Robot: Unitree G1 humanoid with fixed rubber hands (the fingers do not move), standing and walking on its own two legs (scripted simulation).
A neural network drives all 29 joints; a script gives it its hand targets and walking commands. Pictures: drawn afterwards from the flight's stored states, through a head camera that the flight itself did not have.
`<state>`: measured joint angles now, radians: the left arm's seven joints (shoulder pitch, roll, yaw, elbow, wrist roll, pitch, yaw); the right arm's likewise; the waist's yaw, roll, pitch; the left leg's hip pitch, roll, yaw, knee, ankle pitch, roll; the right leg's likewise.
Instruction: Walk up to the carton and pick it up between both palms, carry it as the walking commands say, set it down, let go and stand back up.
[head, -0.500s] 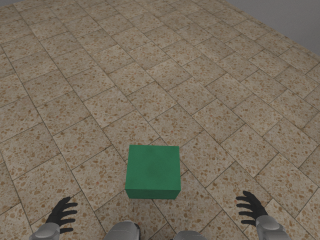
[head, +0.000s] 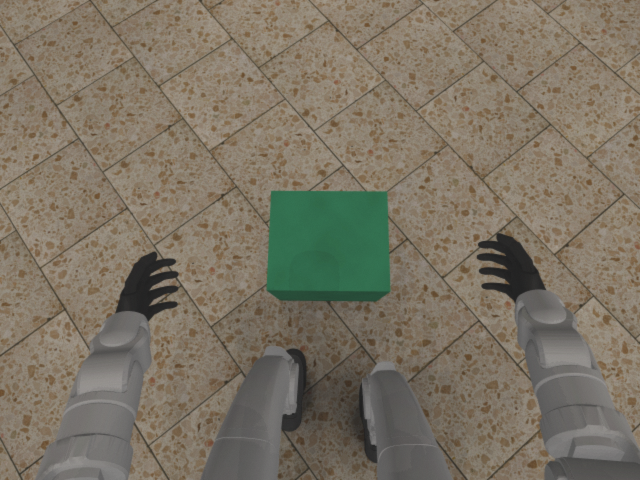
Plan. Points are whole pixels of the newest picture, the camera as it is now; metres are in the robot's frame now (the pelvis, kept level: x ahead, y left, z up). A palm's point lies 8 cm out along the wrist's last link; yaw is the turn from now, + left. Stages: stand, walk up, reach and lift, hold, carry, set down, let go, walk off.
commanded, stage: reach and lift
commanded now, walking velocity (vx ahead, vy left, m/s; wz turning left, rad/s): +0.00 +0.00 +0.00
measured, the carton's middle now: (328, 251) +0.47 +0.01 -0.57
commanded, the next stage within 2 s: none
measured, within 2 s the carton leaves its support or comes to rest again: neither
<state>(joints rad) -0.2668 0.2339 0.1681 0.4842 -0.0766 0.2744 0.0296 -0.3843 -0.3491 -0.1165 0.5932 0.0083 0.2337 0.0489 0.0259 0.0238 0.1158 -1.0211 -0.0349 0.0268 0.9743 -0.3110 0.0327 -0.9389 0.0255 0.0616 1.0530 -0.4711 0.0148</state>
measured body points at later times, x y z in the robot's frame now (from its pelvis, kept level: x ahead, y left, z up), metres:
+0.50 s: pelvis -0.07 -0.01 -0.04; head +0.27 +0.01 +0.24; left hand +0.43 +0.25 -0.18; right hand +0.46 -0.22 -0.17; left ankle +0.08 +0.10 -0.66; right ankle +0.01 -0.12 -0.66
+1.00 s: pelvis -0.06 +0.00 -0.07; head +0.31 +0.01 +0.17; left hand +0.46 +0.21 -0.25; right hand +0.46 -0.24 -0.25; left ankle +0.08 +0.11 -0.66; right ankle +0.01 -0.13 -0.66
